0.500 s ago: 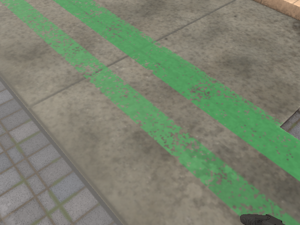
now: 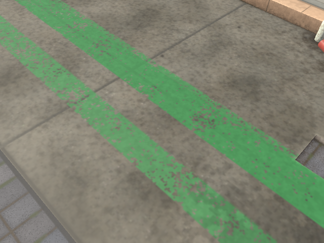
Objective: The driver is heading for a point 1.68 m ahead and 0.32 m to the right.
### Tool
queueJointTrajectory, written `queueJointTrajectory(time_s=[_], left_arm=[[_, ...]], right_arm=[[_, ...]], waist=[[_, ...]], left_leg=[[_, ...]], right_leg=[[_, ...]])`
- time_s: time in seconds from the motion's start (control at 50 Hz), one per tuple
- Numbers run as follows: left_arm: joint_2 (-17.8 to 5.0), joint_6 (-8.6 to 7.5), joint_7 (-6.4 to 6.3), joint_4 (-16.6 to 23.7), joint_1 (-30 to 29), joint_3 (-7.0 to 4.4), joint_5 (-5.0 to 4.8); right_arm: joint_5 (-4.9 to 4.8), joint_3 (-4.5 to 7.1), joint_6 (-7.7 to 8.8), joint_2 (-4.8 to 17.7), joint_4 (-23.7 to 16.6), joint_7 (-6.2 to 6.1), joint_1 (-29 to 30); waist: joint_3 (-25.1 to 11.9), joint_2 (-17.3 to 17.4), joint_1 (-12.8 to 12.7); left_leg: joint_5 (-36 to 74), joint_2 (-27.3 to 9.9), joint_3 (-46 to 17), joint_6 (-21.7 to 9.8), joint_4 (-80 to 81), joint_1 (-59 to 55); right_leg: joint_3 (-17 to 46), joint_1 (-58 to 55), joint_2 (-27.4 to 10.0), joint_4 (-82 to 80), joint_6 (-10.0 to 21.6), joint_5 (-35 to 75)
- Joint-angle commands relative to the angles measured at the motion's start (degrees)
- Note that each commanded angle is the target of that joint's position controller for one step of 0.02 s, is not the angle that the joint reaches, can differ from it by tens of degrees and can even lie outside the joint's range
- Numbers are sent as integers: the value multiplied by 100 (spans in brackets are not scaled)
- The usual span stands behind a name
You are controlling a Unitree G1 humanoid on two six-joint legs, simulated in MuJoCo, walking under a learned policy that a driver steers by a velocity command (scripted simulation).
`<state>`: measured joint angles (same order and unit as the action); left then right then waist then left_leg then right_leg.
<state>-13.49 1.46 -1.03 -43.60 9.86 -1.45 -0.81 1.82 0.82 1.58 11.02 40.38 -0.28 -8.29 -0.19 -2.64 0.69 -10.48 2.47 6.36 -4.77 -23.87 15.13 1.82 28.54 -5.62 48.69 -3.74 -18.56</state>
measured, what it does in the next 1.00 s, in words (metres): steps on the spot, turning right: right foot, then left foot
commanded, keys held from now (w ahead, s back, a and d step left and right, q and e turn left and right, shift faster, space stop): e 0.48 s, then no key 0.20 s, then q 0.32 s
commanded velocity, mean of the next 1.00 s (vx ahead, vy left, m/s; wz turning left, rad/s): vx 0.01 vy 0.00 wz -0.26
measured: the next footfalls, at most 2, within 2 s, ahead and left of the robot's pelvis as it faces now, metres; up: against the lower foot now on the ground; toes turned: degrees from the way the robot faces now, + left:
right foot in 0.16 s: +0.05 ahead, -0.15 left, +0.00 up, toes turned -8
left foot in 0.62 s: +0.14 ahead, +0.06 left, +0.00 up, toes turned -24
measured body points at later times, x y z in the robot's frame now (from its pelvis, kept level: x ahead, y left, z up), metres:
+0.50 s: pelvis +0.04 -0.05 +0.00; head +0.07 -0.07 +0.45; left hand +0.26 +0.18 -0.09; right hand +0.16 -0.34 -0.09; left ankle +0.10 +0.09 -0.70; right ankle +0.01 -0.14 -0.74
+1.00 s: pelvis +0.03 -0.02 -0.01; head +0.05 -0.03 +0.44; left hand +0.26 +0.18 -0.10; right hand +0.09 -0.32 -0.10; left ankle +0.10 +0.07 -0.74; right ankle -0.03 -0.13 -0.74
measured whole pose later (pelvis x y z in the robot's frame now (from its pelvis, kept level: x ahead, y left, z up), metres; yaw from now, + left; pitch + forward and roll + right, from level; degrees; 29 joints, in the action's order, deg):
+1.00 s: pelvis +0.03 -0.02 -0.01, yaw -16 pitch +2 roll -1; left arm -13.5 0.4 -2.5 -39.3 8.7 -3.3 -0.1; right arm -1.7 4.1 -1.6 14.2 36.5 -1.8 -11.0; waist 1.0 1.2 1.6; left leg -12.3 3.3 -7.6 -0.6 -31.1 20.6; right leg 3.1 13.2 2.2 28.1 -2.1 -17.3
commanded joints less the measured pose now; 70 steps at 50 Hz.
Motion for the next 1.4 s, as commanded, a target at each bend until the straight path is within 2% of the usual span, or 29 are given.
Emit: queueJointTrajectory(time_s=[0.02,0.1,0.14,0.16,0.18,0.2,0.22,0.26,0.4,0.54,0.6,0.62,0.64,0.66,0.68,0.74,0.78,0.84,0.94,0.98,1.0,1.02,1.04,1.06,1.1,1.24,1.36,1.38,1.4], left_arm=[[-614,-34,7,540,-377,-214,7],[-443,-102,149,492,-11,-199,27],[-592,-156,183,427,316,-266,71],[-1088,-178,131,453,481,-410,133],[-1647,-174,48,607,483,-543,181],[-1327,-229,41,652,869,-471,256],[-1200,-283,20,693,735,-451,245],[-1077,-290,-90,873,198,-457,48],[-1119,-45,-288,1066,180,-490,24],[-1077,72,-184,1223,-25,-481,23],[-901,93,-173,1221,-117,-400,-31],[-638,69,-161,1228,118,-319,105],[-494,2,-162,1269,317,-279,151],[-900,-62,-162,1260,120,-407,205],[-1244,-69,-154,1146,43,-536,105],[-585,44,-138,841,149,-369,182],[-335,2,-117,894,-98,-269,151],[-446,-45,-193,947,-359,-299,77],[-460,-141,-205,795,-38,-334,19],[-510,-213,-138,637,353,-369,60],[-776,-223,-143,622,596,-439,163],[-1276,-169,-159,600,484,-564,269],[-1070,-207,-148,764,318,-530,362],[-777,-253,-179,912,71,-422,353],[-609,-294,-234,1016,-430,-354,176],[-993,-157,-300,874,41,-431,128],[-1181,-186,-146,721,-2,-493,-76],[-972,-218,-104,564,311,-432,-26],[-605,-242,-59,730,226,-301,215]], right_arm=[[-78,362,-77,1084,-265,-134,-24],[-207,441,-211,1145,-234,-200,64],[-324,466,-252,1083,-126,-244,-95],[-215,440,-229,882,-177,-248,-152],[11,356,-175,613,-534,-252,279],[-15,379,-136,766,-607,-241,660],[-149,415,-126,849,-571,-196,586],[-136,440,-115,892,-504,-228,521],[-192,332,-151,635,-645,-257,627],[-235,377,-41,715,-695,-123,538],[-186,402,56,689,-635,-26,195],[-62,455,69,972,-715,-39,127],[76,522,43,1348,-798,-59,275],[122,491,88,1080,-728,-38,49],[57,478,107,1016,-764,-44,94],[-121,228,111,455,-745,-47,617],[-142,315,25,719,-760,-43,615],[-178,520,-93,1241,-718,-69,-20],[-330,557,-211,1199,-822,-155,8],[-430,574,-284,1158,-863,-216,98],[-387,526,-287,983,-925,-226,103],[-347,462,-246,691,-1104,-194,164],[-249,575,-206,1071,-1087,-184,181],[-259,689,-213,1328,-954,-145,54],[-289,691,-339,1191,-687,-117,-324],[-292,355,-398,679,-1219,48,453],[-336,502,-422,997,-1103,198,-256],[-328,582,-414,1196,-1035,146,-549],[-275,725,-374,1810,-1135,42,-831]], waist=[[-236,859,173],[-570,922,-6],[-603,783,-201],[-656,-106,-107],[-463,-1517,-119],[-936,-1123,-556],[-941,-785,-441],[-831,-283,-220],[-890,-453,-146],[-802,-770,-235],[-691,-613,-9],[-807,97,-140],[-580,1577,-431],[-670,1850,-155],[-536,1321,-79],[-416,880,-351],[-284,1165,-243],[-440,1327,85],[-542,1407,-36],[-683,1215,-253],[-826,714,-287],[-438,-1020,-73],[-387,-1398,-259],[-331,-834,-183],[-146,-449,76],[-188,-696,-403],[-321,-587,-23],[-458,-86,55],[-723,1461,67]], left_leg=[[894,-2044,-1342,-1088,757,-703],[2434,-2010,-925,-865,22,-1129],[1902,-1665,-536,-331,-667,-873],[746,-1190,-41,166,-1787,-3],[-2063,-139,208,802,-3049,1977],[-2850,-58,-674,892,-4111,2450],[-2513,-182,-924,889,-4523,2647],[-1827,-312,-1061,921,-4411,2823],[-1046,-71,-974,1068,-3009,1920],[-1035,-21,-934,861,-1647,1003],[406,-167,-897,561,124,-168],[1301,-1042,-1724,253,273,-829],[2955,-2109,-2954,-625,292,-1095],[2717,-2661,-3676,-1420,494,-755],[2171,-2416,-3377,-1394,513,-683],[1224,-1479,-2351,-670,512,-207],[1483,-1010,-1953,-568,435,-111],[1372,-1153,-2422,-776,251,-661],[1434,-1239,-3128,-802,135,-733],[1188,-980,-2941,-471,-105,-179],[472,-767,-2639,-172,-658,675],[-1192,138,-1446,254,-1624,1963],[-2574,130,-1021,595,-2993,2241],[-2419,-50,-1201,726,-4017,2201],[-1791,-121,-1228,890,-4737,2265],[-1304,-472,-529,1006,-2873,1742],[-371,-161,-58,431,-650,133],[414,-185,-405,209,-75,-782],[2592,-1590,-2304,-304,78,-2054]], right_leg=[[-104,266,-40,51,55,-424],[-544,-310,265,-1042,247,-136],[-510,-1086,436,-2427,538,1330],[579,-1841,-244,-2682,855,2828],[2437,-2590,-1471,-2617,1952,4844],[2566,-2918,-1638,-2620,2501,5021],[2121,-2997,-1347,-2505,2318,4841],[1713,-2861,-923,-2397,1813,4560],[1602,-2271,-493,-2382,1585,4093],[2220,-2013,-471,-2193,1612,3615],[2210,-1552,-126,-1961,1223,2426],[1844,-1010,245,-1359,912,1092],[1024,86,1181,-483,513,-1259],[835,272,1026,688,154,-2207],[863,391,975,1536,24,-1938],[722,-94,581,1373,-223,-962],[167,-377,602,430,-279,-733],[17,-452,776,-405,-265,-974],[118,-863,886,-1713,-18,-385],[61,-1843,813,-2751,250,680],[523,-2671,117,-2743,541,1053],[1601,-2718,-921,-2932,1244,1881],[2289,-2317,-1767,-3157,1989,2365],[2040,-2160,-1662,-3141,2041,2501],[1152,-2062,-1083,-2953,1605,2449],[178,-2350,-958,-2820,1649,2648],[-179,-1836,-1042,-2018,1272,2346],[-498,-1273,-748,-1354,918,1749],[-1042,256,-151,437,329,-540]])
